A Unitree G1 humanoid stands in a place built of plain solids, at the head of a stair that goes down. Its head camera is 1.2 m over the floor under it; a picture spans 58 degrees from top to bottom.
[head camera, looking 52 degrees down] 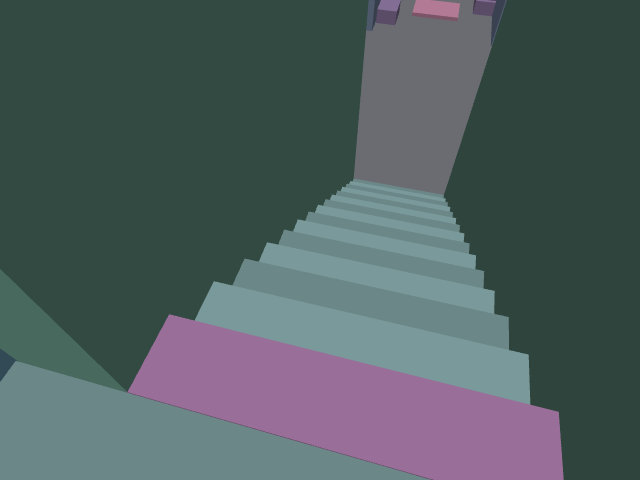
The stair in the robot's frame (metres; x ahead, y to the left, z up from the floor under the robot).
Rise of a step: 0.19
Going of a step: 0.25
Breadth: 1.17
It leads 15 degrees to the right of straight ahead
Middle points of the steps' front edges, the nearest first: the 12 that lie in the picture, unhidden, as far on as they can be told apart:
0.50 -0.09 0.00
0.74 -0.15 -0.19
0.99 -0.22 -0.38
1.23 -0.28 -0.58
1.47 -0.35 -0.77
1.72 -0.41 -0.96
1.96 -0.47 -1.16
2.20 -0.54 -1.35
2.45 -0.60 -1.54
2.69 -0.67 -1.73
2.93 -0.73 -1.93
3.18 -0.80 -2.12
